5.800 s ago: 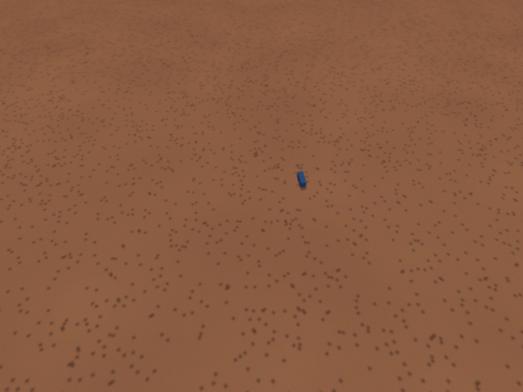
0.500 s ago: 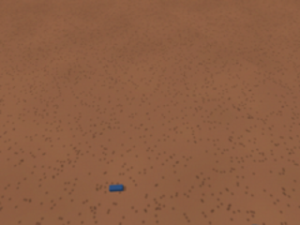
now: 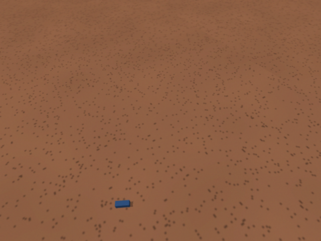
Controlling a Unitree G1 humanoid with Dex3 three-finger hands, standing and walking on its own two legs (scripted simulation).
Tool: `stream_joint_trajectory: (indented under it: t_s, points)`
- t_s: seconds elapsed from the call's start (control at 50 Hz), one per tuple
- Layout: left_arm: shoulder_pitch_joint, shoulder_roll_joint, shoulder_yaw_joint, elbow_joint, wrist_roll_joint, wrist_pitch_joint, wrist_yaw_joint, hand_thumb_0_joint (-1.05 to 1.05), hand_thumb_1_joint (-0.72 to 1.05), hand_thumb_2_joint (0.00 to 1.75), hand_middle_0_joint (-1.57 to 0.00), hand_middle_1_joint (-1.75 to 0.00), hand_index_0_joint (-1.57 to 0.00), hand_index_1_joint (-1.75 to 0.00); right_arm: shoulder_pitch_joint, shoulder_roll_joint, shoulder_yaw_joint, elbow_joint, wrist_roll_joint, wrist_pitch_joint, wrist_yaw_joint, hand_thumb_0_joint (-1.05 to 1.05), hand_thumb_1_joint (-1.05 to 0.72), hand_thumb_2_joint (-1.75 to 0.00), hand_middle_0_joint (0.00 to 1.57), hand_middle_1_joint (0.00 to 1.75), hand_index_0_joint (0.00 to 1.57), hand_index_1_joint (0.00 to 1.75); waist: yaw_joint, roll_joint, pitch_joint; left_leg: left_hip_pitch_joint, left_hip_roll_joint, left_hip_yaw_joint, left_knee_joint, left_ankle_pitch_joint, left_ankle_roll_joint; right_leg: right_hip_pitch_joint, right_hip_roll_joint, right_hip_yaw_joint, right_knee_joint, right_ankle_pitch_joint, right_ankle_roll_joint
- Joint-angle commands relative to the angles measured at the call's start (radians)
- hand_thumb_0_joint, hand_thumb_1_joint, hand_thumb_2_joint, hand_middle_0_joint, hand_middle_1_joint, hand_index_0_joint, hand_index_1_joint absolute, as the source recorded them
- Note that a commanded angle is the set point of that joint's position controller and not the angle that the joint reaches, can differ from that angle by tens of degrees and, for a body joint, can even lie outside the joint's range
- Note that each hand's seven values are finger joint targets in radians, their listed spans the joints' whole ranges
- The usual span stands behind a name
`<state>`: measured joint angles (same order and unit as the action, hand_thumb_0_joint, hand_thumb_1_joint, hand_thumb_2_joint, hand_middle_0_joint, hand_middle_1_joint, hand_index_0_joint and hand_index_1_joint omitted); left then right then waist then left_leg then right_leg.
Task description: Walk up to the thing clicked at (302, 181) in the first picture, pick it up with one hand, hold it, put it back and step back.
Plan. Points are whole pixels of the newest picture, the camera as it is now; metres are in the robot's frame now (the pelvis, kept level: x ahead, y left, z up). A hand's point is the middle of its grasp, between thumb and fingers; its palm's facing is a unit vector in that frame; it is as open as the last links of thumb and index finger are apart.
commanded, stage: walk up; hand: left
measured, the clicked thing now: (122, 204) +0.45 +0.27 -0.76
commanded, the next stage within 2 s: stand in 0.46 s
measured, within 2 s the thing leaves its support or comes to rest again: neither
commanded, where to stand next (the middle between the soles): +0.07 +0.00 m, yaw +0 degrees
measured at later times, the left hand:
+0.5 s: hand out of the picture +0.09 +0.25 -0.15, palm faces +0.01 -0.94 -0.34, open 7.4 cm
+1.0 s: hand out of the picture +0.09 +0.25 -0.15, palm faces -0.02 -0.94 -0.35, open 7.4 cm
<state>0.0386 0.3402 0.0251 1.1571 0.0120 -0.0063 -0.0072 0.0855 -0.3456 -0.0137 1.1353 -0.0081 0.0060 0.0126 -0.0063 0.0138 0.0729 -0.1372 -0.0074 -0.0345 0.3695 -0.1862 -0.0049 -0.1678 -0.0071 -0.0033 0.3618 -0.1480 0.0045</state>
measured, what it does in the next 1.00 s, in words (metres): stands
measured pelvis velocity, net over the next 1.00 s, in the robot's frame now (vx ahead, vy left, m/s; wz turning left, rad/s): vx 0.02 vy -0.01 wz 0.01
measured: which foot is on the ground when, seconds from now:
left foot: down 0.00-1.00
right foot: down 0.00-1.00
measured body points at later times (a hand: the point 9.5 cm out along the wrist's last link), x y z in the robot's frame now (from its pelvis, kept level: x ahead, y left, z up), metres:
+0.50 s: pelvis +0.01 +0.00 +0.00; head +0.02 +0.00 +0.45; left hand +0.09 +0.30 -0.13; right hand +0.09 -0.29 -0.14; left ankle +0.01 +0.12 -0.75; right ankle +0.03 -0.12 -0.75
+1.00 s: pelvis +0.02 -0.01 +0.00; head +0.02 -0.01 +0.45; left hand +0.09 +0.30 -0.13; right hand +0.10 -0.31 -0.13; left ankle +0.01 +0.12 -0.75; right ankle +0.03 -0.12 -0.75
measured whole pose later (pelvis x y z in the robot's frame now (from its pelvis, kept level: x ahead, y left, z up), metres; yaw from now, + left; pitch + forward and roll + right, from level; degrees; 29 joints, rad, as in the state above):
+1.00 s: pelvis +0.02 -0.01 +0.00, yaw +0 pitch -3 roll +0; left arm 0.10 0.35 0.00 1.14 0.01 -0.01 -0.01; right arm 0.10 -0.35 0.00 1.13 -0.01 -0.01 0.00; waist 0.00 0.01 0.05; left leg -0.09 0.00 -0.04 0.31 -0.18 -0.01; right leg -0.13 0.00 -0.01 0.33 -0.16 0.00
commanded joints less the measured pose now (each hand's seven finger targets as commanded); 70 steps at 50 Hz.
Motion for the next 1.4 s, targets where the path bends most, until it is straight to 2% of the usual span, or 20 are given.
stream_joint_trajectory:
  t_s: [0.0, 0.12, 0.2, 0.28, 0.42, 0.44, 0.48, 0.62, 0.66, 0.82, 0.92, 0.96, 1.12, 1.22, 1.38]
  points:
    - [-0.051, 0.211, 0.043, -0.066, -0.001, -0.025, 0.013, 0.0, 0.9, 0.9, -0.2, -0.3, -0.2, -0.3, -0.065, -0.211, -0.036, -0.068, 0.003, -0.026, -0.008, 0.0, -0.9, -0.9, 0.2, 0.3, 0.2, 0.3, 0.008, -0.013, -0.089, -0.046, 0.116, -0.102, -0.087, 0.006, 0.03, 0.045, -0.111, 0.11, -0.08, -0.044, -0.027]
    - [-0.047, 0.212, 0.045, -0.068, -0.002, -0.026, 0.012, 0.0, 0.9, 0.9, -0.2, -0.3, -0.2, -0.3, -0.04, -0.209, -0.034, -0.056, 0.002, -0.027, -0.008, 0.0, -0.9, -0.9, 0.2, 0.3, 0.2, 0.3, 0.007, -0.01, -0.103, -0.049, 0.113, -0.106, -0.087, -0.003, 0.03, 0.059, -0.11, 0.114, -0.087, -0.061, -0.029]
    - [-0.038, 0.21, 0.045, -0.071, -0.003, -0.026, 0.011, 0.0, 0.9, 0.9, -0.2, -0.3, -0.2, -0.3, -0.045, -0.209, -0.031, -0.064, 0.0, -0.028, -0.009, 0.0, -0.9, -0.9, 0.2, 0.3, 0.2, 0.3, 0.01, 0.008, -0.102, -0.065, 0.114, -0.11, -0.086, 0.015, 0.029, 0.074, -0.106, 0.104, -0.074, -0.015, -0.024]
    - [-0.026, 0.209, 0.044, -0.069, -0.005, -0.027, 0.012, 0.0, 0.9, 0.9, -0.2, -0.3, -0.2, -0.3, -0.038, -0.207, -0.032, -0.063, 0.003, -0.028, -0.01, 0.0, -0.9, -0.9, 0.2, 0.3, 0.2, 0.3, 0.008, -0.003, -0.111, -0.033, 0.115, -0.106, -0.072, 0.074, 0.029, 0.07, -0.109, 0.104, -0.075, 0.013, -0.026]
    - [-0.025, 0.21, 0.043, -0.071, -0.006, -0.026, 0.014, 0.0, 0.9, 0.9, -0.2, -0.3, -0.2, -0.3, -0.038, -0.206, -0.033, -0.066, 0.004, -0.026, -0.012, 0.0, -0.9, -0.9, 0.2, 0.3, 0.2, 0.3, 0.006, -0.008, -0.117, -0.017, 0.114, -0.1, -0.066, 0.1, 0.027, 0.069, -0.117, 0.099, -0.065, 0.056, -0.025]
    - [-0.003, 0.196, 0.027, -0.065, -0.003, -0.025, 0.012, 0.0, 0.9, 0.9, -0.2, -0.3, -0.2, -0.3, -0.027, -0.201, -0.027, -0.06, -0.004, -0.03, -0.014, 0.0, -0.9, -0.9, 0.2, 0.3, 0.2, 0.3, 0.001, -0.01, -0.134, 0.006, 0.126, -0.109, -0.103, 0.066, 0.025, 0.063, -0.114, 0.097, -0.072, 0.013, -0.025]
    - [-0.006, 0.195, 0.025, -0.07, -0.001, -0.024, 0.012, 0.0, 0.9, 0.9, -0.2, -0.3, -0.2, -0.3, -0.043, -0.209, -0.03, -0.063, -0.007, -0.033, -0.015, 0.0, -0.9, -0.9, 0.2, 0.3, 0.2, 0.3, 0.006, -0.016, -0.105, -0.008, 0.123, -0.11, -0.103, 0.057, 0.023, 0.05, -0.109, 0.094, -0.079, -0.015, -0.021]
    - [0.002, 0.21, 0.021, -0.078, -0.005, -0.032, 0.011, 0.0, 0.9, 0.9, -0.2, -0.3, -0.2, -0.3, -0.035, -0.216, -0.032, -0.062, -0.005, -0.042, -0.017, 0.0, -0.9, -0.9, 0.2, 0.3, 0.2, 0.3, 0.005, 0.007, -0.125, 0.013, 0.128, -0.097, -0.102, 0.172, 0.021, 0.093, -0.122, 0.094, -0.059, 0.123, -0.024]
    - [0.01, 0.21, 0.021, -0.075, -0.004, -0.031, 0.012, 0.0, 0.9, 0.9, -0.2, -0.3, -0.2, -0.3, -0.038, -0.212, -0.031, -0.063, -0.002, -0.043, -0.018, 0.0, -0.9, -0.9, 0.2, 0.3, 0.2, 0.3, 0.005, -0.005, -0.115, 0.016, 0.13, -0.098, -0.106, 0.179, 0.019, 0.093, -0.119, 0.087, -0.058, 0.121, -0.022]
    - [0.015, 0.214, 0.019, -0.078, -0.003, -0.028, 0.012, 0.0, 0.9, 0.9, -0.2, -0.3, -0.2, -0.3, -0.036, -0.211, -0.028, -0.064, -0.001, -0.039, -0.018, 0.0, -0.9, -0.9, 0.2, 0.3, 0.2, 0.3, 0.004, -0.022, -0.086, 0.022, 0.124, -0.094, -0.116, 0.117, 0.013, 0.062, -0.116, 0.093, -0.085, 0.057, -0.022]
    - [0.022, 0.216, 0.016, -0.083, -0.003, -0.032, 0.014, 0.0, 0.9, 0.9, -0.2, -0.3, -0.2, -0.3, -0.042, -0.215, -0.027, -0.066, 0.0, -0.039, -0.017, 0.0, -0.9, -0.9, 0.2, 0.3, 0.2, 0.3, 0.008, -0.009, -0.114, 0.037, 0.128, -0.091, -0.107, 0.148, 0.016, 0.09, -0.124, 0.095, -0.079, 0.111, -0.024]
    - [0.017, 0.223, 0.017, -0.079, -0.003, -0.031, 0.014, 0.0, 0.9, 0.9, -0.2, -0.3, -0.2, -0.3, -0.03, -0.208, -0.023, -0.063, 0.001, -0.036, -0.017, 0.0, -0.9, -0.9, 0.2, 0.3, 0.2, 0.3, 0.003, -0.03, -0.084, 0.018, 0.122, -0.092, -0.113, 0.096, 0.014, 0.07, -0.119, 0.097, -0.092, 0.067, -0.022]
    - [0.021, 0.231, 0.016, -0.088, -0.005, -0.032, 0.016, 0.0, 0.9, 0.9, -0.2, -0.3, -0.2, -0.3, -0.019, -0.215, -0.024, -0.063, -0.001, -0.036, -0.019, 0.0, -0.9, -0.9, 0.2, 0.3, 0.2, 0.3, 0.0, -0.011, -0.121, 0.043, 0.128, -0.083, -0.101, 0.154, 0.013, 0.092, -0.124, 0.1, -0.078, 0.139, -0.029]
    - [0.015, 0.226, 0.014, -0.086, -0.005, -0.029, 0.016, 0.0, 0.9, 0.9, -0.2, -0.3, -0.2, -0.3, -0.008, -0.213, -0.023, -0.061, -0.001, -0.031, -0.019, 0.0, -0.9, -0.9, 0.2, 0.3, 0.2, 0.3, -0.002, -0.027, -0.081, 0.014, 0.124, -0.085, -0.109, 0.1, 0.014, 0.073, -0.117, 0.098, -0.092, 0.078, -0.026]
    - [0.02, 0.226, 0.014, -0.086, -0.005, -0.029, 0.012, 0.0, 0.9, 0.9, -0.2, -0.3, -0.2, -0.3, 0.002, -0.217, -0.02, -0.062, -0.001, -0.033, -0.018, 0.0, -0.9, -0.9, 0.2, 0.3, 0.2, 0.3, 0.001, -0.014, -0.067, 0.004, 0.122, -0.087, -0.114, 0.063, 0.016, 0.066, -0.118, 0.107, -0.101, 0.046, -0.029]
